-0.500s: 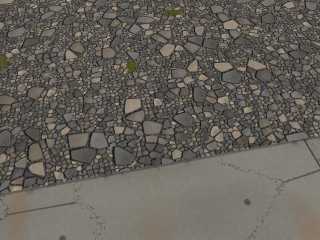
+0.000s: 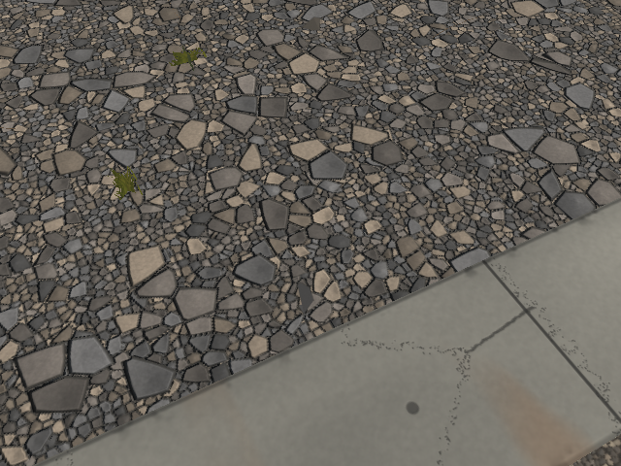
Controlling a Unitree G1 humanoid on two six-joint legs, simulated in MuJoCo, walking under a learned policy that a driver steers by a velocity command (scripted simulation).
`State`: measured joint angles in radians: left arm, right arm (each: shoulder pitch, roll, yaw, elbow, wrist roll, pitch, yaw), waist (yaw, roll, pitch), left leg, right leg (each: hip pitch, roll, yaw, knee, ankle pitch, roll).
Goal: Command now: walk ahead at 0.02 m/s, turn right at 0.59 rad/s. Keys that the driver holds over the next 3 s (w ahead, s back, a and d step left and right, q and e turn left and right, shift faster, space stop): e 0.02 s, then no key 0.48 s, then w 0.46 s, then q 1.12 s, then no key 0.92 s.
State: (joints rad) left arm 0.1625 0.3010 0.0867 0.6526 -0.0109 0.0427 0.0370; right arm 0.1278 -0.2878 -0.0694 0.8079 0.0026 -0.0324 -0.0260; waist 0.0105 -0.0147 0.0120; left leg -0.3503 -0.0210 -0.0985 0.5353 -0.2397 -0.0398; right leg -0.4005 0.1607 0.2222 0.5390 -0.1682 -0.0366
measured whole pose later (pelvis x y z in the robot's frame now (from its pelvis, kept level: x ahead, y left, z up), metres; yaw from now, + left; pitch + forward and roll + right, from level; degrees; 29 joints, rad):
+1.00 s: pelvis +0.13 +0.03 +0.02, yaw -6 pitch +1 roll -2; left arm 0.22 0.30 0.07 0.72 -0.01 -0.06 0.00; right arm 0.40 -0.25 -0.03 0.86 0.00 -0.09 0.02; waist -0.05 -0.04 -0.01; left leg -0.10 -0.02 0.03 0.33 -0.25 0.06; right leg -0.57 -0.07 0.02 1.02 -0.19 -0.03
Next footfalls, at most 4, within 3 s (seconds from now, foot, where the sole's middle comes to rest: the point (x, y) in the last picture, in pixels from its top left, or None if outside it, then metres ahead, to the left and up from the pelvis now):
0.36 right None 0.02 -0.13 -0.77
0.80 left None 0.12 0.11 -0.77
1.26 right None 0.41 -0.11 -0.77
1.66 left None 0.32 0.14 -0.77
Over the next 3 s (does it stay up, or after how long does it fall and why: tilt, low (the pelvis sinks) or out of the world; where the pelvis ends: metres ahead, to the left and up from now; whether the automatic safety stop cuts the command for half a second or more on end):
stays up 0.30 0.04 0.01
